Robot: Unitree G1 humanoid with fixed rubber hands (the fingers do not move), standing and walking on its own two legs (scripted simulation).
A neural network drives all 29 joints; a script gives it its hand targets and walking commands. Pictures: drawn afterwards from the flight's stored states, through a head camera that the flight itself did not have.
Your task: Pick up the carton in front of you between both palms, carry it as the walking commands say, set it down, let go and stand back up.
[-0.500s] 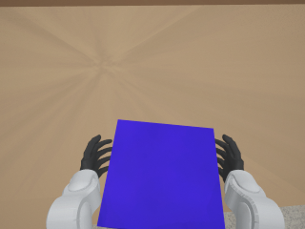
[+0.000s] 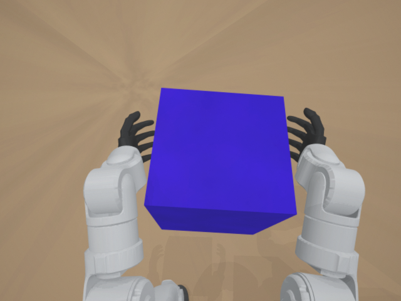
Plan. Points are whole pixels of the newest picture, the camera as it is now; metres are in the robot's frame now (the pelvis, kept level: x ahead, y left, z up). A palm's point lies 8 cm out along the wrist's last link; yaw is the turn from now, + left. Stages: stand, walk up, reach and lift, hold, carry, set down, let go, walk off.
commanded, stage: carry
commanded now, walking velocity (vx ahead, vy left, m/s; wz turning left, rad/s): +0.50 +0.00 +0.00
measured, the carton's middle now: (214, 172) +0.35 +0.01 +0.07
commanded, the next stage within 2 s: none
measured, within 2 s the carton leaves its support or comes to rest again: neither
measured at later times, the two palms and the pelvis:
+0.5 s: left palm (160, 44) +0.69 +0.15 +0.15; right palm (278, 42) +0.71 -0.16 +0.15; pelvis +0.35 -0.02 +0.02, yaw +1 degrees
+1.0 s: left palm out of the picture +0.96 +0.15 +0.19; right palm out of the picture +0.94 -0.16 +0.19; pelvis +0.59 +0.01 +0.07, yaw -1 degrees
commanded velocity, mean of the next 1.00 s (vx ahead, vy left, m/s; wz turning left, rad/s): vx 0.25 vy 0.00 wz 0.00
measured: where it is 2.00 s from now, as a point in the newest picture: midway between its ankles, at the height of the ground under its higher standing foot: (211, 210)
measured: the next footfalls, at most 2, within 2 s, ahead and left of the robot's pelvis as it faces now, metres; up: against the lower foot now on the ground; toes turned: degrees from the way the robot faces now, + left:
left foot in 0.04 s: +0.21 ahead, +0.10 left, +0.02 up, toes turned +9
right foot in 0.42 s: +0.48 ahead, -0.10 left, +0.05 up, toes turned -6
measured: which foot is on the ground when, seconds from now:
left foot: up 0.00-0.02, down 0.04-0.46, up 0.48-0.78, down 0.80-1.00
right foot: down 0.00-0.06, up 0.08-0.40, down 0.42-0.80, up 0.82-1.00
